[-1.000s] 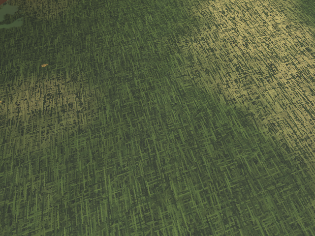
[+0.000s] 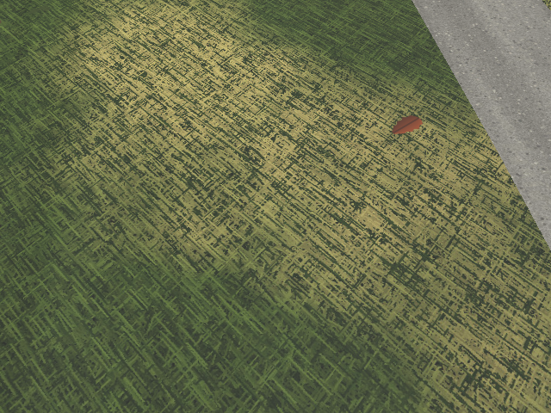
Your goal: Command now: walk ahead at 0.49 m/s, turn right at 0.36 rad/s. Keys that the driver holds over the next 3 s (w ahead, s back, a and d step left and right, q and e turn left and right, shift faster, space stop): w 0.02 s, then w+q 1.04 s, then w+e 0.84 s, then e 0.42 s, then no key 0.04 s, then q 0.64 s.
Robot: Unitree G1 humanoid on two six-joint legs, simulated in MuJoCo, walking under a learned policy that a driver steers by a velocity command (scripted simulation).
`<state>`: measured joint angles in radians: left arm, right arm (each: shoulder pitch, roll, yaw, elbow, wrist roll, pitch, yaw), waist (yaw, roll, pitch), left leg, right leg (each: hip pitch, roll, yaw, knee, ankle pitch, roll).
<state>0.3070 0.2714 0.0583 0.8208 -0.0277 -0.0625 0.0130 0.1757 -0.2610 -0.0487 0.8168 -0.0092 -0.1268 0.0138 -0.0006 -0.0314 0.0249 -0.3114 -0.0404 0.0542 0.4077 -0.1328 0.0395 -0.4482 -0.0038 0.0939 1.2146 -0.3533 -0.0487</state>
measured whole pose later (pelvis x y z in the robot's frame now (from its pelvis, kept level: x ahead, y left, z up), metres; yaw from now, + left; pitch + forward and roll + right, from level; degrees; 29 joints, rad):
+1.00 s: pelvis +0.49 +0.07 -0.01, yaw +27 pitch +2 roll +0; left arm 0.22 0.29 0.06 0.78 -0.01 -0.12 0.01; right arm 0.22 -0.28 -0.07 0.70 0.01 -0.05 0.04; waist 0.01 -0.01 0.05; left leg -0.37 -0.09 0.02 0.52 -0.18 0.10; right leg -0.44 -0.08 0.04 1.23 -0.37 0.00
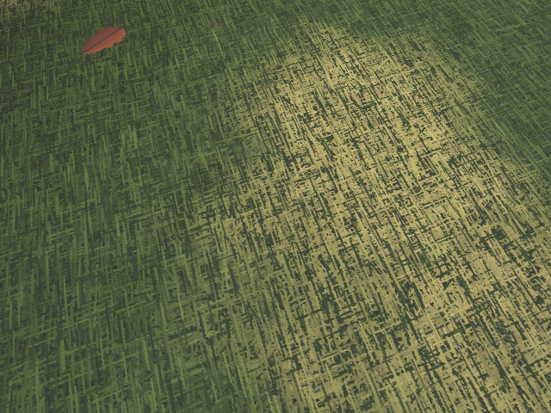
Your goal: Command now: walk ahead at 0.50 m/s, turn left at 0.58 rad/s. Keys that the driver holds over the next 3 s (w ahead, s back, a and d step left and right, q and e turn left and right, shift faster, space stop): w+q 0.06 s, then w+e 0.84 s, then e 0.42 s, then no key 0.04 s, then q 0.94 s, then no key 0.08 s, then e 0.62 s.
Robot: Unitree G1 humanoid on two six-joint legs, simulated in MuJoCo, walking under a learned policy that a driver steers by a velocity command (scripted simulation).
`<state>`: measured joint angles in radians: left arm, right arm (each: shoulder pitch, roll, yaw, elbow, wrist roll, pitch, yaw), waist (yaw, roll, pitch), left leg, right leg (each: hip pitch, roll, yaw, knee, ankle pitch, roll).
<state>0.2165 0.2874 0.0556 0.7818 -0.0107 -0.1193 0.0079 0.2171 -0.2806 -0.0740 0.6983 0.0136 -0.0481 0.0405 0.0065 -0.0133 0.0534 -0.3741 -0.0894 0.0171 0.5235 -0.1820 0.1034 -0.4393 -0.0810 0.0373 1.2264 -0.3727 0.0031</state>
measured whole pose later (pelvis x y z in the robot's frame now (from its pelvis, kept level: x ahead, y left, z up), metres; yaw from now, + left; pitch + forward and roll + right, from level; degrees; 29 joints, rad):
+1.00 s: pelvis +0.57 -0.05 +0.00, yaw -20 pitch +2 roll +1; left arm 0.35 0.30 0.06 0.72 -0.02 -0.02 0.02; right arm 0.10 -0.26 -0.05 0.64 -0.01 -0.11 0.00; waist 0.04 -0.03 0.01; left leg -0.39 -0.04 0.00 0.51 -0.16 0.01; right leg -0.36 0.09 0.14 1.12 -0.51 0.00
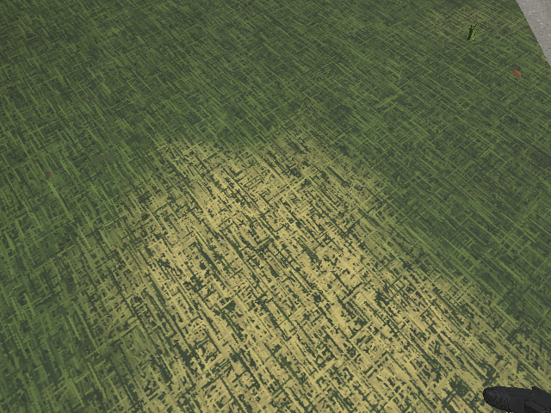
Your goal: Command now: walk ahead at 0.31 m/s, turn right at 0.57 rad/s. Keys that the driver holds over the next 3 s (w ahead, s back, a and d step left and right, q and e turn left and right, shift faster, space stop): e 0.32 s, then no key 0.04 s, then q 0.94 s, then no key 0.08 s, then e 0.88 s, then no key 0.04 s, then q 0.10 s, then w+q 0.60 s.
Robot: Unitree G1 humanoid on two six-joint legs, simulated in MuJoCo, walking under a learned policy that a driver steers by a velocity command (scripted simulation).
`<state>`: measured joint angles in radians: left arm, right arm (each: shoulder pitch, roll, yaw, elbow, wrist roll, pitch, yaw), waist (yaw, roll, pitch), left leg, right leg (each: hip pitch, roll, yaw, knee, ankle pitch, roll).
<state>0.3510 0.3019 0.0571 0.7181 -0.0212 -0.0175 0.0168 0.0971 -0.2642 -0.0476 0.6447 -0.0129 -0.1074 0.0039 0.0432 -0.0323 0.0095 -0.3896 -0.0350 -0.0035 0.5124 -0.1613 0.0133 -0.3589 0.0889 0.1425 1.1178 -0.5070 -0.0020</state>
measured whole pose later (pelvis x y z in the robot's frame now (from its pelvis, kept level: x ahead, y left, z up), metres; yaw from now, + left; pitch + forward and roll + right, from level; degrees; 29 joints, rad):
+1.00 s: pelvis +0.14 +0.00 +0.02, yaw +0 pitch +2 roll -3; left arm 0.07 0.31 0.10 0.74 0.00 0.03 0.06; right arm 0.24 -0.29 -0.06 0.76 0.01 0.01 -0.02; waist -0.02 -0.03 0.05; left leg -0.25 -0.02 -0.06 0.45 -0.23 0.06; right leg -0.52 0.02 0.05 1.07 -0.39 0.07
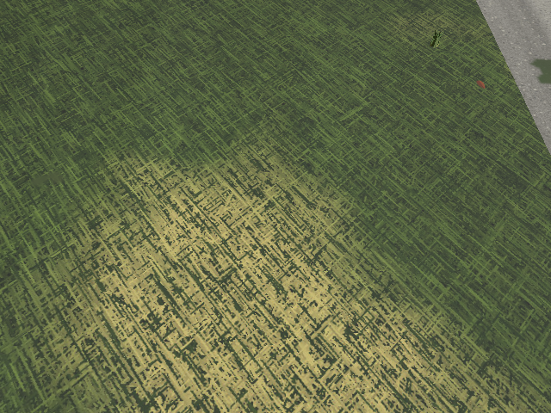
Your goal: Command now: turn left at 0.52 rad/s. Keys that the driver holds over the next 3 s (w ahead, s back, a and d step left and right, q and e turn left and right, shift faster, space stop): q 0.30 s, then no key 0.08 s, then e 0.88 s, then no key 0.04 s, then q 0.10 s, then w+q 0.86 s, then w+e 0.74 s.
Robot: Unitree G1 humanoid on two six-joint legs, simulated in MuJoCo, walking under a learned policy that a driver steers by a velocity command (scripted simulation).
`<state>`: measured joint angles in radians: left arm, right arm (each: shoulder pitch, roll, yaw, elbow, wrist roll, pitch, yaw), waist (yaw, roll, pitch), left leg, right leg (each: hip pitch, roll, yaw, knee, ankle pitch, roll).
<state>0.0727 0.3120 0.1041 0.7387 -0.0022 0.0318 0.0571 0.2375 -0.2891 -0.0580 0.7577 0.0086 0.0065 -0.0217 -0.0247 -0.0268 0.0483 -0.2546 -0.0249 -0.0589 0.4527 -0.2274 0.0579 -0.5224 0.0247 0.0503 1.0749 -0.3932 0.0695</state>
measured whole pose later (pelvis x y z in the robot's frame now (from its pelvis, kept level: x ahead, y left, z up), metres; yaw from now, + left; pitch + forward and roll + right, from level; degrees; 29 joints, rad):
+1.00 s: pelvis +0.00 -0.07 -0.02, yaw -1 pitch +1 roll +1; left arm 0.16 0.33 0.08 0.70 -0.01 0.04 -0.02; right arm 0.14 -0.32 -0.08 0.74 -0.01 0.02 -0.04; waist 0.00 0.04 0.07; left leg -0.31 0.09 0.04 0.79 -0.51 -0.07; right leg -0.33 0.02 -0.03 0.62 -0.30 -0.05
